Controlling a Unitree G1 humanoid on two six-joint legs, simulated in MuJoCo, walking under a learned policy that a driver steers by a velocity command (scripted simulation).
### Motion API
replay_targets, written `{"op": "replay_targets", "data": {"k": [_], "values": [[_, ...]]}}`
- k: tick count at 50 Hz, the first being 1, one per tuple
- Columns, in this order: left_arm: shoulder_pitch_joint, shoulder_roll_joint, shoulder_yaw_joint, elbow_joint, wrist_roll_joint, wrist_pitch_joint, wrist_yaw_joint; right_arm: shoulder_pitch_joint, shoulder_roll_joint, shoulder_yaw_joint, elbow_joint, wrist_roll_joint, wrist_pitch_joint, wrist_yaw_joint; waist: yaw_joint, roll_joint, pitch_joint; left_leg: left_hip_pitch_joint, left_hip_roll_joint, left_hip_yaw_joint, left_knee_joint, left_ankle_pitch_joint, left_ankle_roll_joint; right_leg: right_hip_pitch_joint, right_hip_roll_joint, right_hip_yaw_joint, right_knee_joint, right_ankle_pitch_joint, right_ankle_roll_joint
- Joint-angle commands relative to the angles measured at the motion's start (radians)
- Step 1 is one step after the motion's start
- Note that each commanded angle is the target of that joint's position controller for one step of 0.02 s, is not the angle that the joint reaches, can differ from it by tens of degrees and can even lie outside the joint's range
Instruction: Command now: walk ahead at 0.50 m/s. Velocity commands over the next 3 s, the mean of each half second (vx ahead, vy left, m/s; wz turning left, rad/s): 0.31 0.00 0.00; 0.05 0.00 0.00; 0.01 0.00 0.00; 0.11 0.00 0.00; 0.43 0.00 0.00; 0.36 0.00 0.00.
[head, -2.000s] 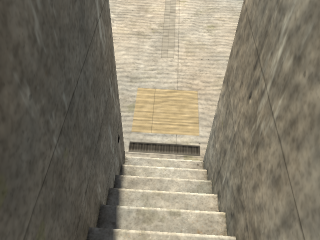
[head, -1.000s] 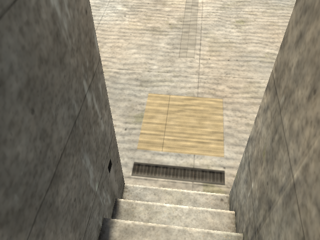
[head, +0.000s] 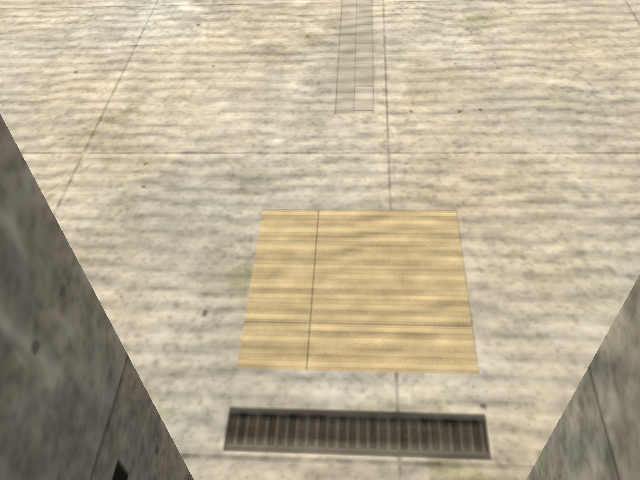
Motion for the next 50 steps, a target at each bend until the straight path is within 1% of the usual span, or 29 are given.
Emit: {"op": "replay_targets", "data": {"k": [1, 3, 5, 7, 8, 10, 12, 16, 17, 18, 19, 20, 21, 22, 23, 25, 27, 30, 33, 37, 38, 40, 43, 44, 45, 47, 48, 49, 50], "values": [[0.119, -0.028, -0.003, -0.071, -0.001, -0.066, -0.034, 0.566, -0.064, -0.001, 0.170, 0.007, -0.026, 0.017, -0.089, 0.158, -0.109, 0.777, 0.362, -0.377, 0.219, 0.851, 0.234, -0.778, 0.033, 0.282, 0.355, -0.069, -0.021], [0.018, 0.035, 0.011, -0.102, -0.016, -0.054, -0.011, 0.478, -0.079, -0.011, 0.169, 0.022, -0.027, 0.042, -0.031, -0.130, -0.065, 0.459, 0.351, -0.403, 0.157, 0.255, 0.234, -0.803, -0.079, 0.169, 0.227, 0.132, -0.034], [-0.101, 0.094, 0.022, -0.151, -0.021, -0.006, -0.014, 0.211, -0.092, -0.023, 0.087, -0.025, -0.018, -0.012, 0.083, -0.059, 0.060, -0.014, 0.324, -0.502, 0.063, -0.106, 0.175, -0.678, -0.173, 0.189, -0.250, 0.536, -0.009], [-0.179, 0.099, 0.020, -0.178, 0.035, 0.002, -0.012, 0.151, -0.091, -0.018, 0.071, -0.030, -0.035, -0.074, 0.114, -0.075, 0.082, -0.335, 0.190, -0.392, 0.106, 0.134, 0.135, -0.340, -0.160, 0.102, -0.515, 0.855, 0.050], [-0.157, 0.084, 0.009, -0.170, 0.047, -0.011, -0.022, 0.161, -0.100, -0.020, 0.076, -0.020, -0.039, -0.083, 0.129, -0.049, 0.048, -0.345, 0.171, -0.345, 0.149, 0.224, 0.114, -0.243, -0.135, 0.077, -0.555, 0.895, 0.063], [-0.263, 0.078, -0.008, -0.191, 0.064, -0.042, -0.060, 0.232, -0.045, -0.017, 0.087, 0.055, -0.048, -0.130, 0.068, -0.054, 0.030, -0.338, 0.034, -0.156, 0.305, -0.290, 0.069, -0.138, -0.116, 0.067, -0.975, 1.405, 0.064], [-0.380, 0.039, -0.032, -0.251, 0.067, -0.032, -0.076, 0.321, -0.065, -0.023, 0.107, 0.061, -0.021, -0.122, -0.023, -0.052, 0.036, -0.318, 0.008, -0.128, 0.356, -0.302, 0.079, -0.002, -0.046, -0.025, -1.148, 1.402, 0.086], [0.041, 0.161, 0.022, -0.135, 0.059, -0.009, -0.111, 0.222, -0.014, -0.013, 0.104, 0.044, 0.027, -0.070, 0.144, 0.063, -0.035, -0.120, 0.017, -0.213, 0.776, -0.033, 0.057, 0.166, -0.066, -0.022, -1.130, 1.195, 0.052], [0.193, 0.188, 0.044, -0.119, 0.052, 0.008, -0.101, 0.149, -0.013, -0.011, 0.088, 0.041, 0.027, -0.054, 0.262, 0.026, -0.024, -0.174, -0.027, -0.158, 0.942, 0.111, 0.024, 0.376, -0.113, -0.059, -1.430, 1.227, 0.003], [0.285, 0.170, 0.032, -0.088, 0.053, 0.001, -0.099, 0.166, -0.007, -0.022, 0.076, 0.062, 0.012, -0.063, 0.271, -0.129, 0.008, -0.199, -0.101, -0.145, 1.276, -0.243, -0.016, 0.471, -0.236, 0.072, -1.635, 1.511, -0.073], [0.320, 0.159, 0.003, -0.056, 0.075, 0.009, -0.117, 0.281, 0.107, -0.011, 0.082, 0.046, 0.009, -0.062, 0.186, -0.367, -0.015, -0.669, -0.267, -0.204, 1.723, -1.186, -0.079, 0.842, -0.378, 0.192, -1.144, 2.228, -0.179], [0.241, 0.097, -0.024, -0.046, 0.060, 0.009, -0.121, 0.421, 0.132, 0.006, 0.048, 0.066, 0.007, -0.073, 0.033, -0.465, -0.027, -0.811, -0.165, -0.284, 1.622, -1.118, -0.094, 0.807, -0.424, 0.305, -1.031, 2.320, -0.237], [0.218, 0.060, -0.031, -0.068, 0.038, 0.006, -0.125, 0.311, 0.058, -0.001, 0.043, 0.083, 0.018, -0.096, 0.092, -0.301, -0.012, -0.922, -0.127, -0.263, 1.560, -0.979, -0.070, 0.755, -0.406, 0.288, -1.096, 2.039, -0.231], [0.142, 0.125, -0.019, -0.085, 0.048, 0.019, -0.131, 0.268, 0.038, -0.006, 0.028, 0.111, 0.034, -0.118, 0.065, -0.143, -0.032, -0.823, -0.097, -0.242, 1.565, -0.884, -0.066, 0.590, -0.404, 0.332, -1.145, 1.844, -0.244], [0.042, 0.166, -0.012, -0.119, 0.057, 0.033, -0.127, 0.259, 0.021, -0.007, 0.016, 0.103, 0.054, -0.126, 0.007, -0.085, -0.059, -0.733, -0.080, -0.231, 1.580, -0.805, -0.077, 0.454, -0.422, 0.370, -1.170, 1.885, -0.257], [0.003, 0.202, -0.006, -0.122, 0.085, 0.059, -0.070, 0.171, 0.019, 0.002, -0.046, 0.093, 0.074, -0.121, -0.024, -0.155, -0.016, -0.749, -0.063, -0.284, 1.474, -0.554, -0.088, 0.238, -0.416, 0.419, -1.190, 1.482, -0.248], [-0.088, 0.095, -0.056, -0.163, 0.066, 0.071, -0.016, 0.045, 0.045, 0.011, -0.138, 0.041, 0.105, -0.109, -0.074, -0.058, 0.067, -0.603, -0.044, -0.216, 1.170, -0.273, -0.122, 0.015, -0.286, 0.283, -1.197, 1.422, -0.184], [-0.183, 0.141, -0.044, -0.184, 0.054, 0.056, -0.008, 0.112, 0.055, 0.016, -0.133, 0.002, 0.093, -0.068, -0.137, -0.110, -0.002, -0.311, 0.055, -0.185, 0.865, 0.071, -0.141, -0.056, -0.227, 0.208, -1.178, 1.344, -0.109], [0.044, 0.077, -0.031, -0.136, 0.004, 0.039, 0.025, -0.035, 0.014, 0.016, -0.197, 0.006, 0.082, -0.045, -0.005, -0.149, 0.039, -0.566, 0.084, -0.232, 0.656, 0.182, -0.142, 0.202, -0.215, 0.242, -1.044, 0.916, -0.134], [0.173, 0.090, 0.001, -0.129, 0.030, 0.023, 0.024, -0.165, 0.024, 0.032, -0.228, 0.030, 0.051, -0.027, 0.087, -0.195, 0.113, -0.697, 0.106, -0.206, 0.450, 0.031, -0.156, 0.263, -0.262, 0.342, -0.950, 0.777, -0.181], [0.122, 0.077, -0.001, -0.163, 0.018, 0.035, 0.038, -0.164, 0.007, 0.031, -0.218, 0.020, 0.048, -0.015, 0.087, -0.102, 0.141, -0.552, 0.077, -0.169, 0.238, 0.241, -0.171, 0.124, -0.187, 0.234, -0.898, 0.566, -0.161], [0.063, 0.095, 0.000, -0.172, 0.012, 0.056, 0.028, -0.174, 0.021, 0.034, -0.217, 0.032, 0.038, 0.003, 0.111, -0.123, 0.167, -0.238, 0.024, -0.068, 0.015, 0.325, -0.155, -0.073, -0.128, 0.149, -0.938, 0.510, -0.141], [-0.002, 0.124, 0.013, -0.160, 0.018, 0.067, -0.006, -0.042, 0.008, 0.014, -0.191, 0.056, 0.029, 0.006, 0.077, -0.181, 0.154, -0.007, 0.011, -0.023, -0.182, 0.140, -0.094, -0.103, -0.146, 0.186, -0.819, 0.638, -0.137], [-0.114, 0.143, 0.027, -0.160, 0.029, 0.052, -0.014, 0.173, -0.051, -0.019, -0.103, 0.043, 0.033, 0.014, -0.049, -0.274, 0.045, 0.192, 0.082, -0.089, -0.022, 0.297, -0.049, -0.192, -0.182, 0.246, -0.669, 0.624, -0.122], [-0.162, 0.082, 0.003, -0.167, 0.032, 0.048, -0.019, 0.368, -0.073, -0.033, -0.058, 0.061, 0.045, -0.009, -0.171, -0.224, 0.023, 0.271, 0.115, -0.056, -0.301, 0.198, -0.015, -0.118, -0.109, 0.148, -0.489, 0.534, -0.055], [-0.118, -0.083, -0.011, -0.124, 0.017, 0.054, -0.051, 0.658, -0.100, -0.005, 0.081, -0.011, 0.053, 0.002, -0.236, 0.068, -0.085, 0.745, 0.231, -0.101, 0.104, 0.938, 0.013, -0.523, 0.155, 0.052, 0.404, -0.299, 0.114], [0.058, -0.086, -0.031, -0.160, -0.007, 0.064, -0.051, 0.461, -0.042, 0.039, 0.062, -0.024, 0.064, 0.019, -0.024, 0.207, -0.148, 0.684, 0.290, -0.210, 0.216, 1.113, 0.055, -0.556, 0.057, 0.201, 0.405, -0.215, 0.157], [0.050, -0.032, -0.029, -0.207, -0.006, 0.076, -0.041, 0.305, -0.034, 0.047, 0.012, 0.001, 0.073, 0.017, 0.013, 0.213, -0.189, 0.574, 0.311, -0.272, 0.134, 0.832, 0.099, -0.531, 0.003, 0.176, 0.338, -0.126, 0.187], [0.007, -0.014, -0.033, -0.229, 0.002, 0.094, -0.024, 0.223, -0.023, 0.055, -0.025, 0.021, 0.079, 0.011, 0.019, 0.083, -0.156, 0.427, 0.291, -0.294, 0.048, 0.536, 0.128, -0.493, -0.027, 0.141, 0.269, -0.038, 0.179]]}}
